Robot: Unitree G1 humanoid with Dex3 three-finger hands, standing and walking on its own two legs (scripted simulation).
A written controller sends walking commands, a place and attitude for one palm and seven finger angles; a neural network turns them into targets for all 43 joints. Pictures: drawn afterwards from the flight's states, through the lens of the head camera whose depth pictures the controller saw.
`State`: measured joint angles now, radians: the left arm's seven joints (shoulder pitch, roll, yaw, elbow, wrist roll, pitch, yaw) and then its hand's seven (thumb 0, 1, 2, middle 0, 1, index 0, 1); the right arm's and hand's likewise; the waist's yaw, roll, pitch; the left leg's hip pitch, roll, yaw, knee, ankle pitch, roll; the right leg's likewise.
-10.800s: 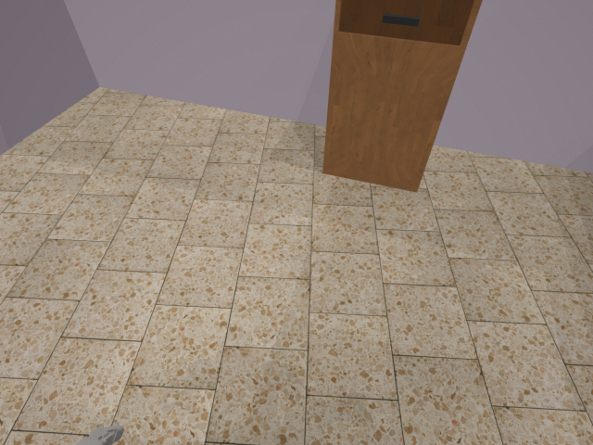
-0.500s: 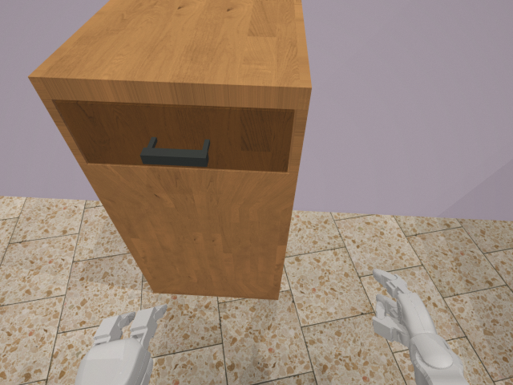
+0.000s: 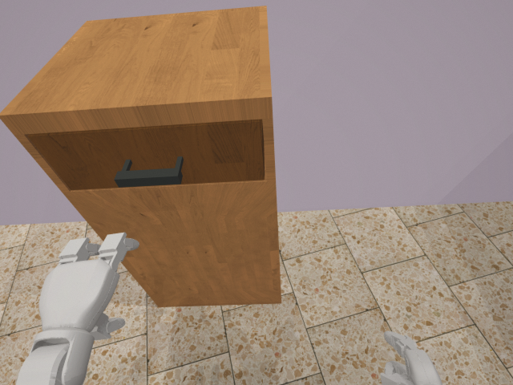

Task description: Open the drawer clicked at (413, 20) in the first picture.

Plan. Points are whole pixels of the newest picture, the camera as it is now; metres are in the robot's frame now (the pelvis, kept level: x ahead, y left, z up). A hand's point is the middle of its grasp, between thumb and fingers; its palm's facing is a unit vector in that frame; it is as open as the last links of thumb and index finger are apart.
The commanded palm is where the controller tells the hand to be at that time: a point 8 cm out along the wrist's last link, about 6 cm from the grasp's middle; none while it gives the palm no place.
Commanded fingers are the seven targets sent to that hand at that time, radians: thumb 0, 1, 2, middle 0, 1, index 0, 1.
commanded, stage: raise the hand with hooked fingers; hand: left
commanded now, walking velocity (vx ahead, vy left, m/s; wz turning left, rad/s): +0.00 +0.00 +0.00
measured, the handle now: (151, 170) +0.48 +0.28 +0.05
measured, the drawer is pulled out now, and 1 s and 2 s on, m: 0.00 0.00 0.00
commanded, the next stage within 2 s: move the hooked fingers above the handle in 0.94 s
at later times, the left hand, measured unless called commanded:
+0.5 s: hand (64, 222) +0.27 +0.29 +0.16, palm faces +0.15 -0.05 -0.99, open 13.8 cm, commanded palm +0.24 +0.29 +0.21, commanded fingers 0.00 -0.50 0.30 -0.30 -1.20 -0.30 -1.20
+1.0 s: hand (48, 217) +0.27 +0.31 +0.16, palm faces +0.14 -0.05 -0.99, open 13.8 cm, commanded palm +0.24 +0.31 +0.22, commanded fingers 0.00 -0.50 0.30 -0.30 -1.20 -0.30 -1.20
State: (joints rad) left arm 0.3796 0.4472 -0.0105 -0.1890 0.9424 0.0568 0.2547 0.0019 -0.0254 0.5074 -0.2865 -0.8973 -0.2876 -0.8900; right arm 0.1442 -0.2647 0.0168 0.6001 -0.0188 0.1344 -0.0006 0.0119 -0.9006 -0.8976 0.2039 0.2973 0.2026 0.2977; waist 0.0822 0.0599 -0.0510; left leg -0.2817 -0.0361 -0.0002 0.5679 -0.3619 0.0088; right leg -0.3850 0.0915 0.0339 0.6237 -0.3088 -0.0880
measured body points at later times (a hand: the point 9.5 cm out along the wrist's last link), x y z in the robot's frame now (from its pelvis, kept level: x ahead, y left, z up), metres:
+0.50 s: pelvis -0.03 +0.04 +0.01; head -0.04 +0.00 +0.46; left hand +0.26 +0.29 +0.21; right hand +0.20 -0.15 -0.08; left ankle -0.05 +0.12 -0.73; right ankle +0.00 -0.06 -0.73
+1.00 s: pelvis -0.03 +0.06 +0.02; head -0.01 +0.03 +0.46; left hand +0.26 +0.31 +0.21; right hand +0.17 -0.15 -0.10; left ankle -0.05 +0.12 -0.73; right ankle +0.00 -0.06 -0.73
